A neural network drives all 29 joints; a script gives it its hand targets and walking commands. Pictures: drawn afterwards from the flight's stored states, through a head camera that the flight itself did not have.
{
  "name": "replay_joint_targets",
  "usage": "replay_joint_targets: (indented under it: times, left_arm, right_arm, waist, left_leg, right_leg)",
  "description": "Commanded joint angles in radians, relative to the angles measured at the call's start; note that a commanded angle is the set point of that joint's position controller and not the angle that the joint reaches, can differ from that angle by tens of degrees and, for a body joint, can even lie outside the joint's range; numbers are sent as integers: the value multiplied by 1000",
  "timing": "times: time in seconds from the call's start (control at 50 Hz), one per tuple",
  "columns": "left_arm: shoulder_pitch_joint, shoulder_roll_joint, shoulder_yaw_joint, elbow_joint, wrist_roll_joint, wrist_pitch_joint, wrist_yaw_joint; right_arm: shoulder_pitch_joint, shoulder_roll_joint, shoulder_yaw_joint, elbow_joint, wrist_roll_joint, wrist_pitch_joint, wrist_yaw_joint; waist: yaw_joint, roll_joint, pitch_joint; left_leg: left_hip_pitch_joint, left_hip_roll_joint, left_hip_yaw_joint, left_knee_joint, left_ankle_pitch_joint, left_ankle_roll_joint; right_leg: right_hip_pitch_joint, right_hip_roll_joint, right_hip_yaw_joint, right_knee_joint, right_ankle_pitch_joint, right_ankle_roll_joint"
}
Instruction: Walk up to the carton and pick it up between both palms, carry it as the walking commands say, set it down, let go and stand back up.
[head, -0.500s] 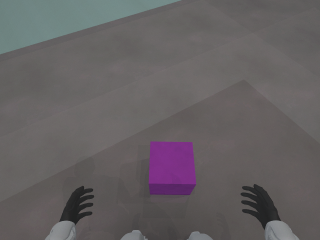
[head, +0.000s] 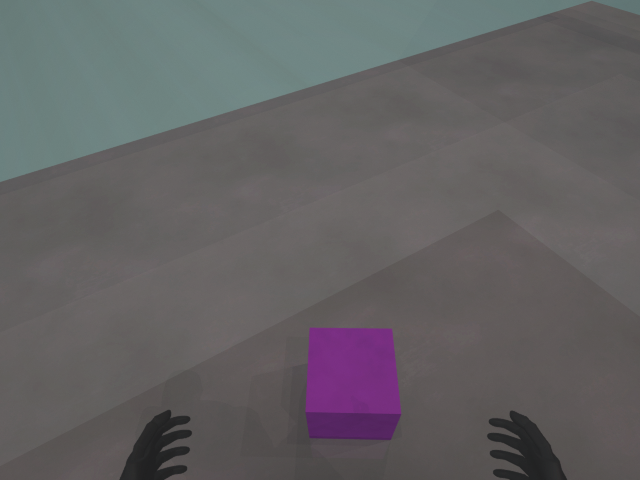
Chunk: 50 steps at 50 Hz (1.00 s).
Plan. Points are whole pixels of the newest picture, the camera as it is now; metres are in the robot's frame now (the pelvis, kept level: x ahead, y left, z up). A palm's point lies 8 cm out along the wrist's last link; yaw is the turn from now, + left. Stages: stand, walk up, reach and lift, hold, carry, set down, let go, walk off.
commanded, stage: let go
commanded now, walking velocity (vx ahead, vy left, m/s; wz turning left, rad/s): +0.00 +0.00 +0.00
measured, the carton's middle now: (350, 384) +0.50 -0.06 -0.65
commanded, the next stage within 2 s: stand in 0.02 s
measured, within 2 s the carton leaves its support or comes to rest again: neither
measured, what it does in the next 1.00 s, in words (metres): stands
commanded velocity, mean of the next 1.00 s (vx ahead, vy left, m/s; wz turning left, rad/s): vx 0.00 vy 0.00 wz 0.00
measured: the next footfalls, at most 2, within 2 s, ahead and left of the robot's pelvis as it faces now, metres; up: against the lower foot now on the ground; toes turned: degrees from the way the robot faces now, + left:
none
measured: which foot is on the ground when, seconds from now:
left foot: down 0.00-1.00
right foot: down 0.00-1.00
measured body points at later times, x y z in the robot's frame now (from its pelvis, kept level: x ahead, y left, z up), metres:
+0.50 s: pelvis +0.03 -0.02 +0.00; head +0.00 -0.04 +0.44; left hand +0.20 +0.26 -0.05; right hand +0.21 -0.32 -0.04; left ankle +0.01 +0.11 -0.73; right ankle +0.01 -0.15 -0.73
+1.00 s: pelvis +0.02 -0.02 +0.00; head -0.02 -0.03 +0.44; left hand +0.18 +0.26 -0.06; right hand +0.20 -0.32 -0.04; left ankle +0.01 +0.11 -0.73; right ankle +0.01 -0.15 -0.73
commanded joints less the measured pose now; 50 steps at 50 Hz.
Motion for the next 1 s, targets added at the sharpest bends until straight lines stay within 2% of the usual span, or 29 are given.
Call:
replay_joint_targets:
  times: [0.0, 0.02, 0.06, 0.08, 0.1, 0.12, 0.14, 0.18, 0.2, 0.24, 0.26, 0.32, 0.36, 0.4, 0.42, 0.48, 0.5, 0.52, 0.54, 0.6, 0.62, 0.66, 0.76, 0.8, 0.84, 0.86, 0.92, 0.94, 0.98]
  left_arm:
    - [-38, 207, 25, 5, 119, -58, 27]
    - [-23, 237, 37, 18, 127, -67, 42]
    - [-27, 253, 36, 41, 137, -81, 45]
    - [-38, 240, 34, 42, 139, -85, 49]
    - [-6, 240, 28, 61, 143, -89, 49]
    - [-11, 233, 21, 59, 137, -100, 44]
    - [-10, 248, 33, 61, 142, -102, 49]
    - [-7, 251, 21, 51, 142, -114, 46]
    - [18, 246, 26, 69, 141, -121, 48]
    - [14, 288, 40, 77, 148, -127, 51]
    - [-7, 274, 39, 60, 141, -132, 48]
    - [-19, 266, 39, 64, 140, -140, 51]
    - [-14, 293, 45, 77, 143, -136, 50]
    - [-23, 289, 42, 80, 133, -137, 51]
    - [-8, 309, 47, 74, 137, -136, 50]
    - [-17, 304, 47, 84, 138, -137, 57]
    - [-30, 290, 35, 84, 141, -143, 59]
    - [-20, 304, 44, 94, 133, -139, 56]
    - [-12, 290, 43, 94, 135, -141, 54]
    - [-7, 301, 47, 96, 135, -143, 55]
    - [-32, 286, 39, 94, 140, -144, 55]
    - [-2, 310, 48, 119, 143, -142, 58]
    - [-28, 297, 42, 109, 136, -150, 52]
    - [-20, 307, 41, 118, 143, -150, 58]
    - [-27, 296, 41, 117, 139, -150, 57]
    - [-15, 292, 39, 112, 144, -154, 56]
    - [-11, 293, 35, 127, 134, -164, 50]
    - [-22, 299, 39, 139, 140, -164, 53]
    - [-37, 319, 43, 137, 146, -162, 55]
  right_arm:
    - [-18, -211, 24, 4, -33, -74, -62]
    - [-1, -271, 10, 34, -57, -117, -67]
    - [-22, -268, 7, 58, -62, -149, -61]
    - [-16, -248, 11, 57, -62, -165, -64]
    - [-38, -253, 8, 58, -64, -181, -60]
    - [-7, -260, 4, 78, -65, -192, -65]
    - [-15, -265, 4, 68, -65, -194, -58]
    - [-17, -282, -2, 70, -60, -197, -61]
    - [-20, -280, 1, 78, -69, -204, -61]
    - [6, -271, 4, 77, -62, -212, -67]
    - [-12, -266, 20, 96, -60, -211, -70]
    - [-7, -279, 27, 97, -54, -226, -75]
    - [-16, -278, 25, 93, -48, -232, -75]
    - [-17, -305, 26, 108, -53, -226, -77]
    - [-12, -306, 21, 100, -48, -225, -79]
    - [-10, -302, 23, 104, -54, -233, -81]
    - [-16, -295, 26, 111, -54, -239, -84]
    - [-10, -301, 22, 117, -57, -242, -82]
    - [-24, -308, 19, 127, -56, -239, -85]
    - [-25, -312, 25, 137, -53, -244, -90]
    - [-25, -300, 28, 136, -57, -243, -89]
    - [-15, -300, 30, 141, -53, -246, -86]
    - [-41, -304, 23, 141, -56, -254, -86]
    - [-5, -302, 30, 162, -55, -250, -85]
    - [-32, -313, 26, 159, -56, -258, -90]
    - [-46, -323, 26, 153, -61, -260, -90]
    - [-36, -314, 28, 155, -54, -261, -85]
    - [-44, -312, 22, 152, -59, -259, -86]
    - [-24, -319, 22, 159, -55, -259, -80]
  waist:
    - [-13, -65, -381]
    - [6, -31, -371]
    - [0, -13, -296]
    - [-8, -11, -306]
    - [15, -8, -267]
    - [-1, -26, -227]
    - [4, -3, -216]
    - [-13, 10, -187]
    - [8, 20, -169]
    - [-12, -60, -202]
    - [5, -74, -201]
    - [-15, -51, -249]
    - [-10, -104, -276]
    - [-3, -65, -288]
    - [-12, -102, -309]
    - [-1, -130, -265]
    - [-7, -85, -282]
    - [-2, -92, -275]
    - [-9, -58, -284]
    - [13, -83, -291]
    - [4, -59, -265]
    - [8, -91, -285]
    - [8, -42, -238]
    - [18, -95, -233]
    - [10, -70, -243]
    - [17, -3, -190]
    - [19, -48, -225]
    - [16, -91, -233]
    - [7, -57, -206]
  left_leg:
    - [-5, 39, -27, -167, 126, -18]
    - [-48, 42, -47, -195, 45, -9]
    - [-73, 38, -55, -190, -108, 12]
    - [-104, 53, -87, -217, -130, 27]
    - [-112, 39, -67, -199, -127, 20]
    - [-123, 43, -82, -210, -145, 31]
    - [-143, 37, -75, -207, -148, 30]
    - [-161, 52, -99, -224, -114, 32]
    - [-180, 58, -111, -222, -135, 37]
    - [-139, 34, -70, -163, 60, 35]
    - [-120, 44, -66, -154, 97, 33]
    - [-89, 33, -47, -121, 250, 28]
    - [-41, 46, -35, -105, 335, 20]
    - [-42, 39, -35, -109, 342, 25]
    - [-25, 49, -35, -116, 325, 18]
    - [-39, 46, -38, -115, 332, 26]
    - [-28, 51, -47, -115, 349, 27]
    - [-28, 54, -45, -123, 323, 29]
    - [-21, 59, -47, -129, 341, 29]
    - [-19, 62, -48, -125, 359, 29]
    - [-46, 49, -47, -130, 377, 38]
    - [-3, 44, -39, -126, 390, 32]
    - [-62, 51, -64, -157, 233, 27]
    - [-57, 55, -79, -161, 203, 27]
    - [-35, 65, -85, -159, 220, 36]
    - [-77, 65, -100, -170, 224, 44]
    - [-64, 82, -107, -176, 205, 47]
    - [-42, 66, -94, -169, 206, 38]
    - [-73, 60, -80, -186, 177, 39]
  right_leg:
    - [-70, -24, -52, -48, 130, -55]
    - [-71, -28, -42, -22, 90, -47]
    - [-144, -21, -16, -38, -40, -56]
    - [-110, -21, -21, -15, -30, -73]
    - [-145, -18, -2, -34, -55, -74]
    - [-171, -19, -1, -42, -69, -74]
    - [-177, -13, 10, -40, -54, -76]
    - [-193, -26, 3, -38, 4, -69]
    - [-191, -23, 12, -45, -25, -70]
    - [-158, -39, 28, -54, 26, -74]
    - [-174, -47, 33, -58, 82, -68]
    - [-135, -51, 36, -43, 224, -71]
    - [-138, -45, 12, -29, 298, -73]
    - [-96, -55, 23, -24, 368, -73]
    - [-105, -64, 31, -27, 356, -78]
    - [-115, -61, 25, -27, 357, -83]
    - [-111, -65, 34, -23, 341, -82]
    - [-123, -59, 31, -36, 323, -79]
    - [-109, -49, 1, -31, 332, -84]
    - [-89, -64, 29, -23, 354, -85]
    - [-86, -65, 31, -25, 384, -90]
    - [-93, -56, 14, -32, 369, -87]
    - [-127, -63, 46, -43, 229, -90]
    - [-113, -71, 49, -59, 212, -91]
    - [-141, -60, 32, -44, 223, -89]
    - [-152, -62, 50, -44, 229, -89]
    - [-127, -62, 37, -46, 206, -92]
    - [-129, -60, 46, -60, 221, -95]
    - [-124, -67, 60, -63, 191, -101]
